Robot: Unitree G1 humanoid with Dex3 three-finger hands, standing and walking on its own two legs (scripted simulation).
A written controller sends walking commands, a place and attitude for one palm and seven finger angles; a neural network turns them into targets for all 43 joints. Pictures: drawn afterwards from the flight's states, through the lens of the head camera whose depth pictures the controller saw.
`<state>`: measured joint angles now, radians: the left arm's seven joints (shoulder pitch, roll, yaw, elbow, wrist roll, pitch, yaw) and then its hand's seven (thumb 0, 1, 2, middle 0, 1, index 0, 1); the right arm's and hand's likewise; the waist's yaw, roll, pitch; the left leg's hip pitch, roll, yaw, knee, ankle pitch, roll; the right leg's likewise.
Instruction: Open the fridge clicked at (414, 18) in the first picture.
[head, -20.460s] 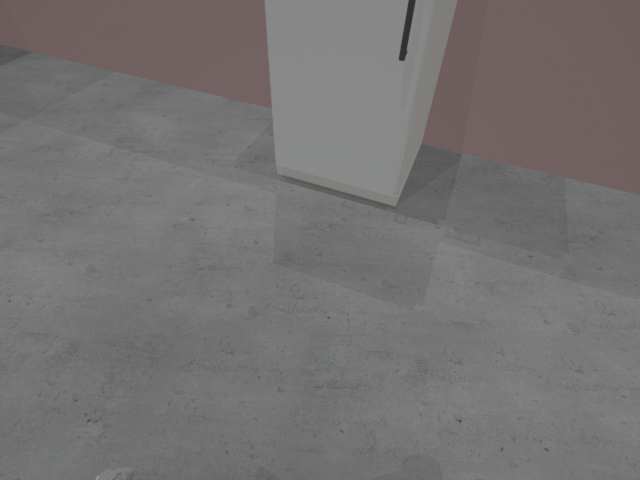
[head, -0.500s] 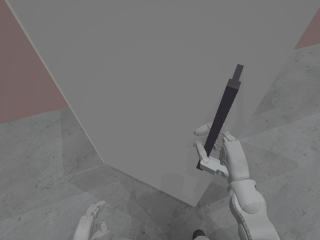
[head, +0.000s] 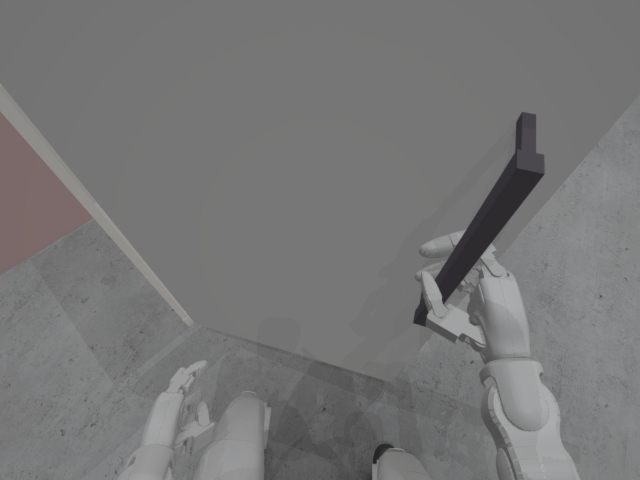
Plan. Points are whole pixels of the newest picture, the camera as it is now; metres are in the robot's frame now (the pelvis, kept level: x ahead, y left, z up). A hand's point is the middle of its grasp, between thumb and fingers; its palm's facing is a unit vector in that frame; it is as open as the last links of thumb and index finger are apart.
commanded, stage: walk backward, drawing the door open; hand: right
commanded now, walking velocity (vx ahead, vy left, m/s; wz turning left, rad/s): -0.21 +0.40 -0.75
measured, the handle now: (458, 250) +0.34 -0.12 +0.11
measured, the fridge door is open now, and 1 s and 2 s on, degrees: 61 71 68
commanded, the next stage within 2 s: stop walking and hold the door back in 0.14 s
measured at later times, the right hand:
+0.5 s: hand (372, 400) +0.19 -0.03 +0.07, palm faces +0.45 +0.88 -0.17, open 5.5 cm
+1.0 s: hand (385, 370) +0.22 -0.04 +0.08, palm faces +0.54 +0.80 -0.27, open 5.3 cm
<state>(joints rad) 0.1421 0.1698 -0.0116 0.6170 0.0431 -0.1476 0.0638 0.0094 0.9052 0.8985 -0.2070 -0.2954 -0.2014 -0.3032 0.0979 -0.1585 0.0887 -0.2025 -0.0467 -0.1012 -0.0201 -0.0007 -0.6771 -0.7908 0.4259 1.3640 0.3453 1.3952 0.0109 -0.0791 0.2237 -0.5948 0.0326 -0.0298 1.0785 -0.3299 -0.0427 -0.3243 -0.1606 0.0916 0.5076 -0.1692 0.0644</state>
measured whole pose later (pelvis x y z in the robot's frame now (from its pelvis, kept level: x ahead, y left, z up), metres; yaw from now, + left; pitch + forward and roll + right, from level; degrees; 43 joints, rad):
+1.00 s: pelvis -0.11 +0.29 +0.01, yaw -23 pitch -2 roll -6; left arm 0.32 0.40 0.07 0.79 -0.03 -0.07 0.09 0.01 0.91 0.90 -0.20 -0.29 -0.20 -0.30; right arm -0.68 -0.32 -0.25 1.06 0.04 -0.17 -0.06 -0.04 -0.70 -0.80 0.40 1.32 0.45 1.39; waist 0.09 -0.02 0.13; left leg -0.30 0.14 0.04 0.53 -0.20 0.01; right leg -0.52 -0.04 0.00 1.02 -0.31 0.05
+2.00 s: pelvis -0.18 +0.21 -0.02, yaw -18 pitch +7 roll +0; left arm 0.39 0.28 0.03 0.70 -0.01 -0.08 -0.03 0.01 0.91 0.90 -0.20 -0.29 -0.20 -0.30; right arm -0.81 -0.29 -0.15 1.04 -0.10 -0.14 -0.14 0.00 0.26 -0.34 0.36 1.32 0.38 1.33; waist 0.12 0.04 -0.04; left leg -0.54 0.07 0.03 0.68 -0.26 -0.03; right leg -0.55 -0.03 -0.10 0.69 -0.27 -0.03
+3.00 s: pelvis -0.13 +0.21 -0.02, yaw -17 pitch +10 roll +1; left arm 0.34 0.26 0.00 0.62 -0.02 -0.04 0.03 0.01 0.91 0.90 -0.21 -0.30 -0.20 -0.30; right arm -0.47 -0.40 -0.30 0.78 0.04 -0.20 0.15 -0.02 0.55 -0.20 0.25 1.15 0.26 1.14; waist 0.03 -0.01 -0.09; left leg -0.51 0.03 0.04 0.69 -0.34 -0.02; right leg -0.53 -0.04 -0.05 0.73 -0.36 -0.01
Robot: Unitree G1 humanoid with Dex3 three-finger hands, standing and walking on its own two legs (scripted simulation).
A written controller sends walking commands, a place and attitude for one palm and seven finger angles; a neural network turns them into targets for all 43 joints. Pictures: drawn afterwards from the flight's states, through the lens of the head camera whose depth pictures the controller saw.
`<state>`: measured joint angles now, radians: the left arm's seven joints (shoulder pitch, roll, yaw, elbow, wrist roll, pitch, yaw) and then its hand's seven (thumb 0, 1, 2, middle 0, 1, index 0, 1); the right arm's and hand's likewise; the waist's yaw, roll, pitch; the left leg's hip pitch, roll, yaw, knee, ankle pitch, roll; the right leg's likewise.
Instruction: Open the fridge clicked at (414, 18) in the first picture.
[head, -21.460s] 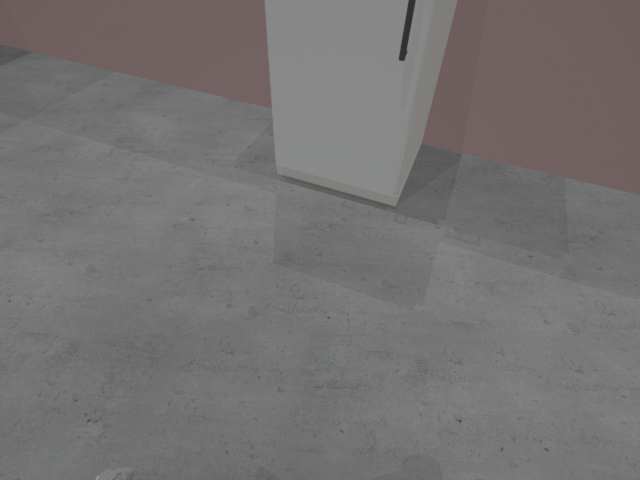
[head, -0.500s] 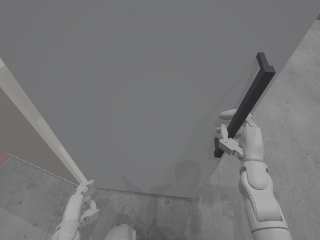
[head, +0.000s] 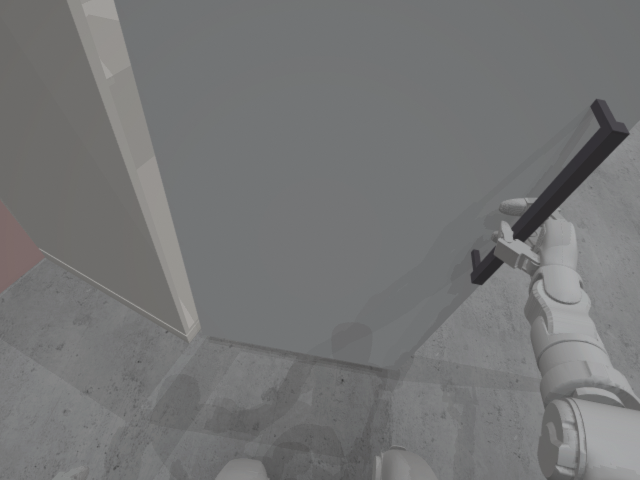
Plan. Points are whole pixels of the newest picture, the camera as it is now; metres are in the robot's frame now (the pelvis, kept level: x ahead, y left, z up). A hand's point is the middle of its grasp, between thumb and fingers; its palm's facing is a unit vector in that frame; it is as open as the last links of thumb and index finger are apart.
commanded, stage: stop walking and hold the door back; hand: right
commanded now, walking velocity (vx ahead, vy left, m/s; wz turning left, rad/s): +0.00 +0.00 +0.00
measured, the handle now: (527, 210) +0.48 -0.20 +0.10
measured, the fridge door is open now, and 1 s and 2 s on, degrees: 71 68 68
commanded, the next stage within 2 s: loosen the grip on the handle in 0.52 s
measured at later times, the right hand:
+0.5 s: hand (508, 232) +0.45 -0.19 +0.08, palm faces +0.03 +0.97 -0.22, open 5.6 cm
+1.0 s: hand (504, 246) +0.44 -0.19 +0.06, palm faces +0.01 +0.97 -0.24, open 12.1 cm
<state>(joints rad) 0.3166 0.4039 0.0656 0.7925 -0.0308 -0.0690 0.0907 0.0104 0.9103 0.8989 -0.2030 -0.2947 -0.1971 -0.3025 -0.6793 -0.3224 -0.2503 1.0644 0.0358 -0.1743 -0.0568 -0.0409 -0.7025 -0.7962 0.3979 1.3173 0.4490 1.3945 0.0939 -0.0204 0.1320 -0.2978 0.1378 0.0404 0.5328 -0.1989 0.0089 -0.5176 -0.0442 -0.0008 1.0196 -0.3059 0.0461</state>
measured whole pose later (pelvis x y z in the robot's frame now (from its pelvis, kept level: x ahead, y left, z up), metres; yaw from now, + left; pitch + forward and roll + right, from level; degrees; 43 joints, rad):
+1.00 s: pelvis -0.04 -0.10 -0.03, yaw +5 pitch +7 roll +0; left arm 0.39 0.28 0.03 0.70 -0.01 -0.08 -0.03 0.01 0.91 0.90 -0.20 -0.29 -0.20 -0.30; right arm -0.81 -0.29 -0.15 1.04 -0.10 -0.14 -0.14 0.00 0.26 -0.34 0.36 1.32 0.38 1.33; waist 0.12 0.04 -0.04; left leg -0.54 0.07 0.03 0.68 -0.26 -0.03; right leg -0.55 -0.03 -0.10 0.69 -0.27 -0.03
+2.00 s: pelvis +0.02 -0.08 -0.03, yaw +6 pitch +10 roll +1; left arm 0.34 0.26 0.00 0.62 -0.02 -0.04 0.03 0.01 0.91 0.90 -0.21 -0.30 -0.20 -0.30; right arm -0.47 -0.40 -0.30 0.78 0.04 -0.20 0.15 -0.02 0.55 -0.20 0.25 1.15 0.26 1.14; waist 0.03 -0.01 -0.09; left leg -0.51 0.03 0.04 0.69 -0.34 -0.02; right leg -0.53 -0.04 -0.05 0.73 -0.36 -0.01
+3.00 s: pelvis +0.00 -0.06 -0.02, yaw +5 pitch +2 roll +0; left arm 0.26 0.26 -0.03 0.64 -0.02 -0.21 0.09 0.01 0.90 0.90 -0.21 -0.30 -0.20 -0.30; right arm 0.06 -0.24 -0.24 0.12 0.26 -0.07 0.12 -0.02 0.55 -0.20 0.24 1.15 0.25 1.14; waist -0.05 -0.04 -0.07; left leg -0.36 0.03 0.06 0.66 -0.33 0.00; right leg -0.38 -0.04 -0.02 0.66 -0.32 0.01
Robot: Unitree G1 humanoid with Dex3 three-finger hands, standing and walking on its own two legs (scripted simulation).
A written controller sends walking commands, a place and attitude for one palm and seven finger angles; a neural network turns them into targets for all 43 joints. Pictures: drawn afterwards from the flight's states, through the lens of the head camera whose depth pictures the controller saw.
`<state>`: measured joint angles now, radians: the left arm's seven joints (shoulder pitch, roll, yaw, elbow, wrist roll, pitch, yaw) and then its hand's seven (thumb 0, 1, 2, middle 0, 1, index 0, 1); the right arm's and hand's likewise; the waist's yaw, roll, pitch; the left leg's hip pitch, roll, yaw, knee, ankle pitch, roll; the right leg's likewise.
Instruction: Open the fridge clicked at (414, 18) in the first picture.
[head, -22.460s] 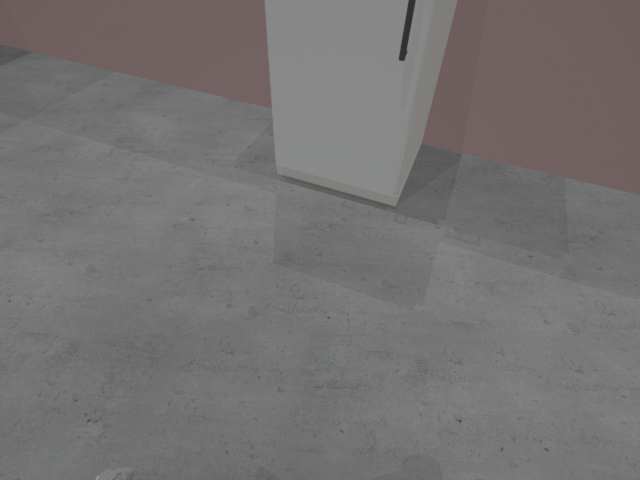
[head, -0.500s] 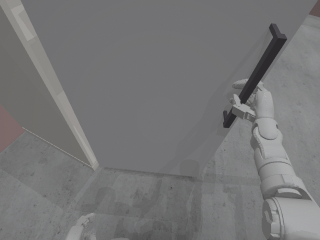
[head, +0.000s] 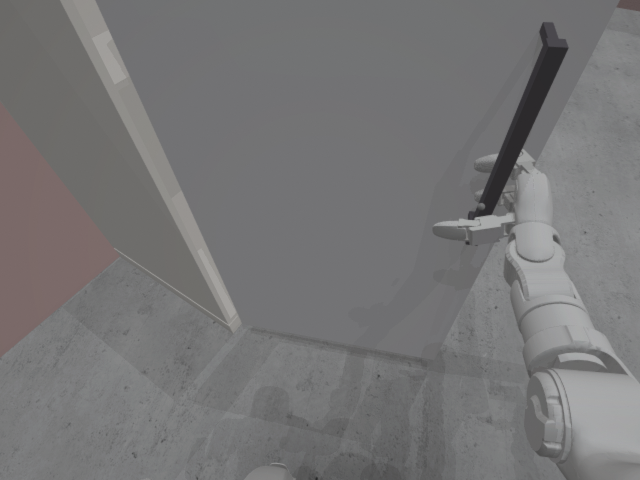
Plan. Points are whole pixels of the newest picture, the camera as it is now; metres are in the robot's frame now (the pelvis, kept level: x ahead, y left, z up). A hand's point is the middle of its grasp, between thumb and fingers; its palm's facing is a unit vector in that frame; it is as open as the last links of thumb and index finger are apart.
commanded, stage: loosen the grip on the handle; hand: right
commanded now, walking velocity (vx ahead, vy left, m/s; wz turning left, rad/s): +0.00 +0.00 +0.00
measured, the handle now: (502, 156) +0.52 -0.16 +0.13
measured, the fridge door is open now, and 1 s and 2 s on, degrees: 68 68 68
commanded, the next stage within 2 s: slip the hand off the handle in 0.20 s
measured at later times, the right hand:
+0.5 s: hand (497, 210) +0.48 -0.16 +0.07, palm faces +0.14 +0.97 -0.20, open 14.3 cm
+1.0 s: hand (553, 233) +0.45 -0.23 +0.07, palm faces +0.13 +0.97 -0.19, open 14.7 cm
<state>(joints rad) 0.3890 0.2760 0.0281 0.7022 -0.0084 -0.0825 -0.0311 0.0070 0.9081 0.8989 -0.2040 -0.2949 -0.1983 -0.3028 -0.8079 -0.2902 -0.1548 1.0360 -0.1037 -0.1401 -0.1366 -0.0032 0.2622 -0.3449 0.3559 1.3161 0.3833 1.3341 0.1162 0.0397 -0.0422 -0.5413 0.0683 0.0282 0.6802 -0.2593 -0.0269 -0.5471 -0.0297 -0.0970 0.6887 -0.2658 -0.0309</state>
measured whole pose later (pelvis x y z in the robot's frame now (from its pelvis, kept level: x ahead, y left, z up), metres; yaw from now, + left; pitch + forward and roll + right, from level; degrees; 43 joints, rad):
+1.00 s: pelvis +0.05 +0.01 +0.00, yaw +1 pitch +10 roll +1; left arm 0.34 0.26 0.00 0.62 -0.02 -0.04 0.03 0.01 0.91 0.90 -0.21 -0.30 -0.20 -0.30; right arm -0.47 -0.40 -0.30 0.78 0.04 -0.20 0.15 -0.02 0.55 -0.20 0.25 1.15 0.26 1.14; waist 0.03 -0.01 -0.09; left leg -0.51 0.03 0.04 0.69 -0.34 -0.02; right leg -0.53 -0.04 -0.05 0.73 -0.36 -0.01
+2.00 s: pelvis +0.04 +0.03 +0.01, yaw -1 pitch +2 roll +0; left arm 0.26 0.26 -0.03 0.64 -0.02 -0.21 0.09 0.01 0.90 0.90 -0.21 -0.30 -0.20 -0.30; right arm 0.06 -0.24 -0.24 0.12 0.26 -0.07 0.12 -0.02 0.55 -0.20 0.24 1.15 0.25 1.14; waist -0.05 -0.04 -0.07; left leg -0.36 0.03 0.06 0.66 -0.33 0.00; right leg -0.38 -0.04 -0.02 0.66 -0.32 0.01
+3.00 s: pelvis +0.06 +0.01 +0.03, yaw +0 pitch -5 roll +0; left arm 0.21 0.22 -0.03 0.65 0.02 -0.14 0.07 0.01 0.90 0.90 -0.21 -0.30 -0.20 -0.30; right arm 0.41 -0.34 -0.36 -0.34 0.06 -0.06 -0.10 0.01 -0.74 -0.83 0.21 0.39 0.22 0.38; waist -0.10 -0.05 0.01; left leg -0.07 0.05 0.05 0.40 -0.24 -0.03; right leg -0.08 -0.01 -0.04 0.41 -0.24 -0.01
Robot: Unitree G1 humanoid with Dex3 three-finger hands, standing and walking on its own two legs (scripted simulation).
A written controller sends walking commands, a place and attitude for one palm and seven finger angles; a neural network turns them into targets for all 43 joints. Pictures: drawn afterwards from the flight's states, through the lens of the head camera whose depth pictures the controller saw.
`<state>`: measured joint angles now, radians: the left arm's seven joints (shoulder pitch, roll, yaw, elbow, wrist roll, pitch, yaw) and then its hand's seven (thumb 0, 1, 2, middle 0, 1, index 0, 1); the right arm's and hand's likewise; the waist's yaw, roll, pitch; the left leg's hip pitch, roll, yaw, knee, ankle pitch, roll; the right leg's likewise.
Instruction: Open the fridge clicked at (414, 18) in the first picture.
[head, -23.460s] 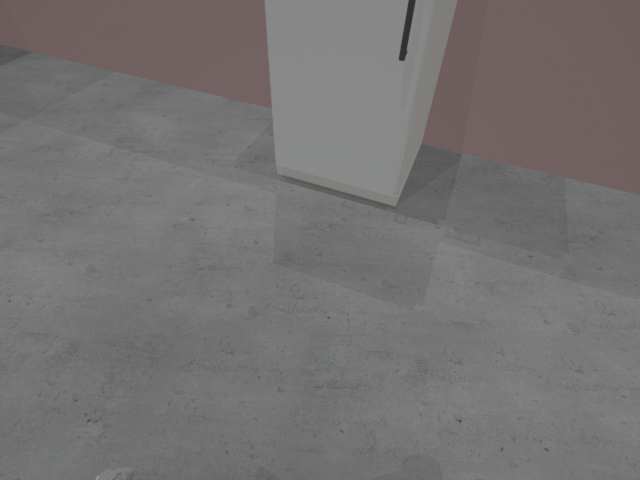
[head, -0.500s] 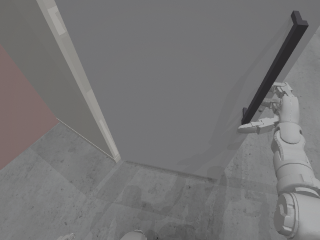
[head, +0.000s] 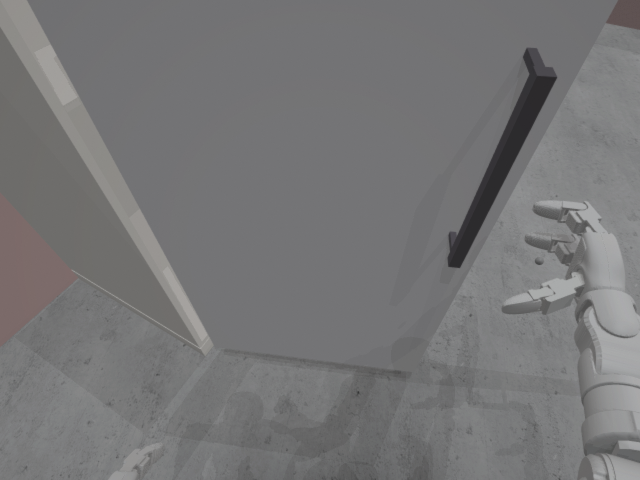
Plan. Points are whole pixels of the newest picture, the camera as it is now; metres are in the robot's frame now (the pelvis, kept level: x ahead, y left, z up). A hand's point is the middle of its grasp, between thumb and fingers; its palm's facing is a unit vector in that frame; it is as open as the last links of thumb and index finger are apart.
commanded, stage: slip the hand off the handle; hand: right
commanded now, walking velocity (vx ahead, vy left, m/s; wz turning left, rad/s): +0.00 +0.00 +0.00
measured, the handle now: (485, 180) +0.47 -0.17 +0.13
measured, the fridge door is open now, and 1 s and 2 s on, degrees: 68 68 68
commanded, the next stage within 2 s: draw the hand back to the body in 0.58 s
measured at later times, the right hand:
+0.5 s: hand (524, 320) +0.30 -0.20 +0.07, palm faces +0.13 +0.97 -0.19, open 14.7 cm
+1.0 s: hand (552, 347) +0.26 -0.20 +0.11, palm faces +0.22 +0.97 -0.02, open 14.7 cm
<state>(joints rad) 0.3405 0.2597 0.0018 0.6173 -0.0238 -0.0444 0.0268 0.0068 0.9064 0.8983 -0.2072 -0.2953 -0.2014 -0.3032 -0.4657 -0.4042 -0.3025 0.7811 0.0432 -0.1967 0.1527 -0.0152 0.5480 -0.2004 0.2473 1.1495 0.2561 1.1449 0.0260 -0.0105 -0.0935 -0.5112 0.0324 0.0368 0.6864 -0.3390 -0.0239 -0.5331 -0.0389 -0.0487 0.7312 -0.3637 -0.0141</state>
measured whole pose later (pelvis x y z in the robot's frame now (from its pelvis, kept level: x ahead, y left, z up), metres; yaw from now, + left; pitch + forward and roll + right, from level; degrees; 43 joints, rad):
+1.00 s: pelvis -0.01 +0.02 +0.01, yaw -1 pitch +2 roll +0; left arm 0.26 0.26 -0.03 0.64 -0.02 -0.21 0.09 0.01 0.90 0.90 -0.21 -0.30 -0.20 -0.30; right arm 0.06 -0.24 -0.24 0.12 0.26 -0.07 0.12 -0.02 0.55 -0.20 0.24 1.15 0.25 1.14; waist -0.05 -0.04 -0.07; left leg -0.36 0.03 0.06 0.66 -0.33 0.00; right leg -0.38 -0.04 -0.02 0.66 -0.32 0.01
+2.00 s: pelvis +0.00 +0.00 +0.03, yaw -1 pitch -5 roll +0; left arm 0.21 0.22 -0.03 0.65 0.02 -0.14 0.07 0.01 0.90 0.90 -0.21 -0.30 -0.20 -0.30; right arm 0.41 -0.34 -0.36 -0.34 0.06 -0.06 -0.10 0.01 -0.74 -0.83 0.21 0.39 0.22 0.38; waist -0.10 -0.05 0.01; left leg -0.07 0.05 0.05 0.40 -0.24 -0.03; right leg -0.08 -0.01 -0.04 0.41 -0.24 -0.01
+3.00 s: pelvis -0.08 -0.01 +0.01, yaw -4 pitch -1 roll +2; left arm 0.23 0.22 -0.01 0.53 0.00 -0.07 0.09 0.01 0.90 0.90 -0.21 -0.30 -0.20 -0.30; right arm 0.47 -0.38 -0.42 -0.45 0.01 -0.18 -0.14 0.01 -0.89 -0.90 0.21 0.30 0.21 0.30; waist -0.01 0.00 0.03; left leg -0.34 0.02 0.01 0.55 -0.20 -0.04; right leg -0.39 0.00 -0.02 0.61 -0.22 -0.06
